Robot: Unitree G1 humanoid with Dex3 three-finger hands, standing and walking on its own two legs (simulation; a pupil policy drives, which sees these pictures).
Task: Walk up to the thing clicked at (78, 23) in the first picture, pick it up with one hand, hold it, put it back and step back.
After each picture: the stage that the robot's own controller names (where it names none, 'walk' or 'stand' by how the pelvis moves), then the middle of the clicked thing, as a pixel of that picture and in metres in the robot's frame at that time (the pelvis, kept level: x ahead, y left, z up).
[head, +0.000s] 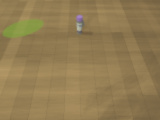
stand; (79, 25) +1.66 -0.02 -0.66
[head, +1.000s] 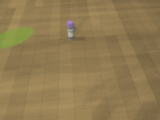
walk; (70, 31) +1.53 +0.19 -0.65
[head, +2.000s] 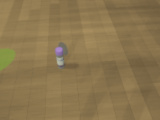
walk; (60, 58) +1.04 +0.23 -0.65
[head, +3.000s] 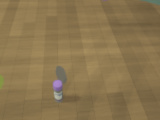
walk; (58, 91) +0.67 +0.16 -0.63
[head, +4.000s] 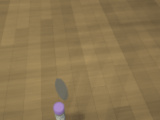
walk; (60, 113) +0.46 +0.13 -0.62
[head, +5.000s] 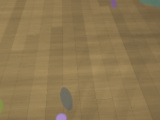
stand; out of the picture +0.41 +0.12 -0.64
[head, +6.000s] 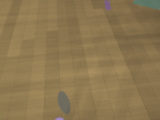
stand; out of the picture +0.40 +0.15 -0.65
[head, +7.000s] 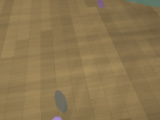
stand; out of the picture +0.40 +0.16 -0.65
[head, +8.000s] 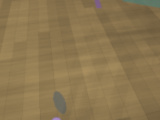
stand; out of the picture +0.40 +0.17 -0.66
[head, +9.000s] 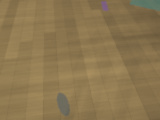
stand; out of the picture +0.39 +0.14 -0.66
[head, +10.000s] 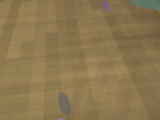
stand; out of the picture +0.40 +0.14 -0.66
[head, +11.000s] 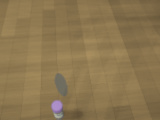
go down; (58, 111) +0.42 +0.13 -0.64
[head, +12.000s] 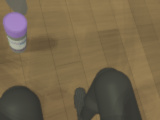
go down; (17, 36) +0.52 +0.14 -0.25
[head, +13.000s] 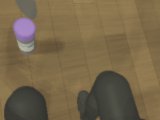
close in; (26, 39) +0.52 +0.12 -0.27
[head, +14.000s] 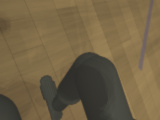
close in; out of the picture +0.52 +0.17 -0.19
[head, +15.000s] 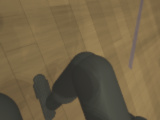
close; out of the picture +0.52 +0.18 -0.20
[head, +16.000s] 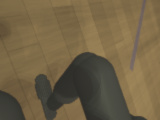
lift; out of the picture +0.49 +0.17 -0.20
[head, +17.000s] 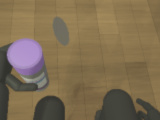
lift; (34, 71) +0.36 +0.15 -0.01
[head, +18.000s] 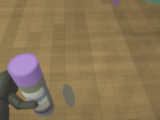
hold; (36, 90) +0.30 +0.15 +0.07
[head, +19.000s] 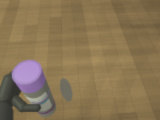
hold; (38, 93) +0.30 +0.14 +0.04
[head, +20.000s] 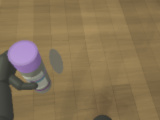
crouch; (35, 72) +0.38 +0.13 -0.01
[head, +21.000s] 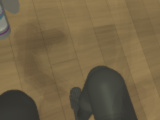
lower; out of the picture +0.54 +0.15 -0.06
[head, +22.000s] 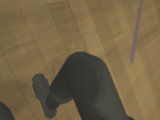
lower; out of the picture +0.51 +0.18 -0.19
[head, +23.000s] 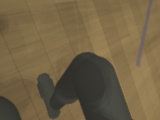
lower; out of the picture +0.50 +0.18 -0.19
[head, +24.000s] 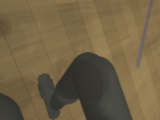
lower; out of the picture +0.49 +0.17 -0.20
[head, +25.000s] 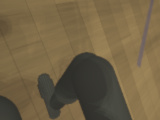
lower; out of the picture +0.49 +0.17 -0.20
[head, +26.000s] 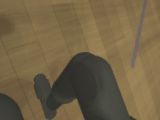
open; out of the picture +0.49 +0.15 -0.21
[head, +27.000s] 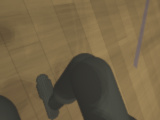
rise; out of the picture +0.48 +0.16 -0.20
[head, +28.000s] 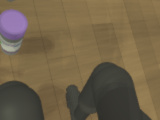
withdraw; (11, 37) +0.48 +0.13 -0.20
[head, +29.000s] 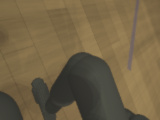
withdraw; out of the picture +0.49 +0.16 -0.18
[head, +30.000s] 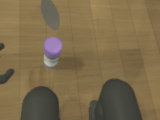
walk; (51, 55) +0.49 +0.08 -0.27
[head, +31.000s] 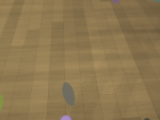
stand; out of the picture +0.38 +0.08 -0.59
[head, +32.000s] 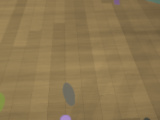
stand; out of the picture +0.39 +0.09 -0.60
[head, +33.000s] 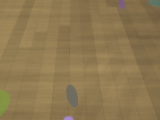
stand; out of the picture +0.39 +0.08 -0.63
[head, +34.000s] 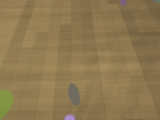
walk; out of the picture +0.40 +0.09 -0.65
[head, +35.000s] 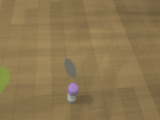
walk; (72, 94) +0.54 +0.01 -0.64
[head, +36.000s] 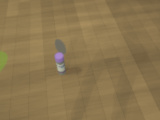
walk; (60, 64) +0.83 +0.19 -0.62
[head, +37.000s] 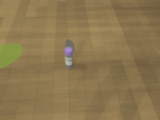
stand; (68, 58) +1.03 +0.10 -0.64
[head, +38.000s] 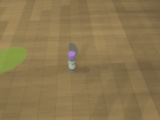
stand; (72, 62) +1.02 +0.08 -0.66
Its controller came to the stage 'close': yes
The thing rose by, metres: 0.70
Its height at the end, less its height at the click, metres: +0.00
